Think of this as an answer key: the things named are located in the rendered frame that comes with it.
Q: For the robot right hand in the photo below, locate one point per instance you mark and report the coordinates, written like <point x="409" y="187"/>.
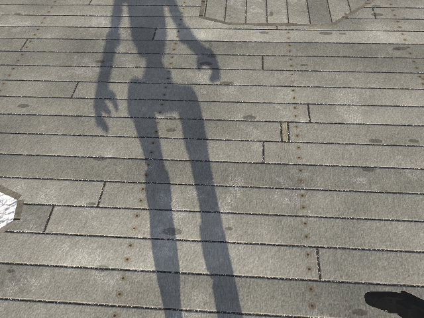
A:
<point x="404" y="304"/>

